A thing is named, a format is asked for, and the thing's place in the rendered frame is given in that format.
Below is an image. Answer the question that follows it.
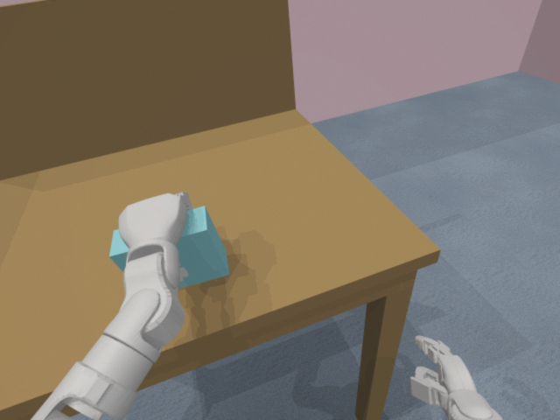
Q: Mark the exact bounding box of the left robot forearm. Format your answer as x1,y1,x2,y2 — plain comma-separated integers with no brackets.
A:
31,239,185,420

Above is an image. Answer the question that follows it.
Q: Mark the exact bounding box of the robot right hand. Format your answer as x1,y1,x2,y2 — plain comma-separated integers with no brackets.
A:
410,336,478,416

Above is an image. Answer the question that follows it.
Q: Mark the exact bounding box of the robot left hand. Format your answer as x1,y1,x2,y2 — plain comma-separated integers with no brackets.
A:
118,192,193,283

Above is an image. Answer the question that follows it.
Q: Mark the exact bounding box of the right robot forearm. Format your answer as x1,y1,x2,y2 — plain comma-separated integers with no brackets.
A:
447,389,503,420

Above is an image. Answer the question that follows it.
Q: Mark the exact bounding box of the sponge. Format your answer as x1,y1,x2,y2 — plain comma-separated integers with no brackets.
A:
109,206,229,288

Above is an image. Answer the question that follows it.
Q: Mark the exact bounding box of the table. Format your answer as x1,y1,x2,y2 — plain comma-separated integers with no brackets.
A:
0,0,441,420

